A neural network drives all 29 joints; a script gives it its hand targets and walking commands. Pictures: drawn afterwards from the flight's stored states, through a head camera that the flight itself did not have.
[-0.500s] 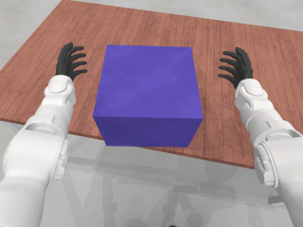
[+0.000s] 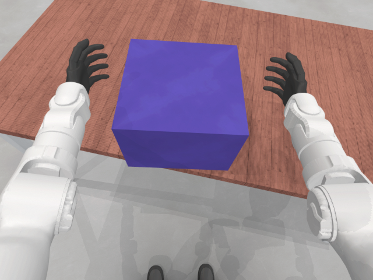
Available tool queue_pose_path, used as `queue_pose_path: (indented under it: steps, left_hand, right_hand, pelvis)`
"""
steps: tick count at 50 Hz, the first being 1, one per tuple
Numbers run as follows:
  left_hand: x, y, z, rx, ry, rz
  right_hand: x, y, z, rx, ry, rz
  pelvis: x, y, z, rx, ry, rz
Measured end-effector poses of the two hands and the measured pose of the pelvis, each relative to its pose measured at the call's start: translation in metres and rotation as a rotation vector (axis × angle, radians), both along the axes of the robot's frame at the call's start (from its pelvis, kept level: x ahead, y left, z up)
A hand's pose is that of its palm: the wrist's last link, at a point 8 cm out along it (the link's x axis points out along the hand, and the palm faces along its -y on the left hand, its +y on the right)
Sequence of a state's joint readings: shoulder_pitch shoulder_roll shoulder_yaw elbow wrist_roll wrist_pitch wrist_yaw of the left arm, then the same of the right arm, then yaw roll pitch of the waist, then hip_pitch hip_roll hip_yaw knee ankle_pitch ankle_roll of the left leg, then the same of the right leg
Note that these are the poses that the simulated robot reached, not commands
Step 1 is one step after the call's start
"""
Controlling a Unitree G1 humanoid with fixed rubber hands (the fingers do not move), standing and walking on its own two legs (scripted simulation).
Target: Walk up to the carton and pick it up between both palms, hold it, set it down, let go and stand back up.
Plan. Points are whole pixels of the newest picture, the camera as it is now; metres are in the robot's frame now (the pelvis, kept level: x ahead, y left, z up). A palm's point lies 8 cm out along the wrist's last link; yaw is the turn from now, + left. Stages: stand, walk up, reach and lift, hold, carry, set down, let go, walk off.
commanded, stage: set down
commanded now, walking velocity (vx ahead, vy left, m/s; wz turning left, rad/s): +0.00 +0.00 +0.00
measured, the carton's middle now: (181, 107) +0.53 +0.03 -0.02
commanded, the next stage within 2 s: none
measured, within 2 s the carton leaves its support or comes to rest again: neither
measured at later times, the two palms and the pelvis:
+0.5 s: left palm (75, 107) +0.46 +0.24 +0.07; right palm (298, 118) +0.44 -0.21 +0.07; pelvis +0.02 +0.01 +0.01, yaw -1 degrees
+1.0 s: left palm (76, 146) +0.39 +0.24 +0.02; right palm (310, 158) +0.37 -0.24 +0.03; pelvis +0.03 +0.00 +0.02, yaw -2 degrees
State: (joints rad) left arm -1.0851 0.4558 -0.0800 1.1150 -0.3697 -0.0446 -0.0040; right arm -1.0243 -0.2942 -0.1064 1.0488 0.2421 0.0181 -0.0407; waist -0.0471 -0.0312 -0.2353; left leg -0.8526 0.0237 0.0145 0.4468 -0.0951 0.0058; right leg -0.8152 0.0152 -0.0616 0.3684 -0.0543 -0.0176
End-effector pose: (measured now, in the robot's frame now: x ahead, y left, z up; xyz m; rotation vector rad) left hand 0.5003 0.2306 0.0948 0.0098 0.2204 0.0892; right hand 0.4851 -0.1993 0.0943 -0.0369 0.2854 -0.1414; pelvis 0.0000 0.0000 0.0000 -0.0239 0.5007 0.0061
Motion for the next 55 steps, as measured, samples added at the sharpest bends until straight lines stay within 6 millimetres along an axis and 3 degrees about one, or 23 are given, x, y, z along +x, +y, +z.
queue_pose_path:
  steps: [15,25,34,43,55]
  left_hand:
    - [-0.028,0.008,-0.011,0.001,0.052,0.016]
    - [-0.04,0.011,-0.03,0.015,0.035,0.007]
    - [-0.066,0.012,-0.046,0.023,0.068,-0.007]
    - [-0.088,0.013,-0.058,0.024,0.078,0.004]
    - [-0.127,0.01,-0.082,0.012,0.11,-0.01]
  right_hand:
    - [-0.028,-0.018,0.002,0.02,0.008,-0.046]
    - [-0.041,-0.014,-0.027,0.023,0.019,-0.026]
    - [-0.078,-0.023,-0.053,-0.001,0.038,-0.043]
    - [-0.103,-0.037,-0.06,-0.017,0.041,-0.054]
    - [-0.134,-0.034,-0.073,-0.002,0.055,-0.061]
  pelvis:
    - [0.026,0.006,0.008,0.003,-0.076,-0.001]
    - [0.022,0.011,0.007,0.005,-0.09,-0.016]
    - [0.024,0.012,0.012,0.005,-0.123,-0.033]
    - [0.027,0.009,0.015,0.008,-0.167,-0.037]
    - [0.033,0.003,0.02,0.006,-0.265,-0.033]
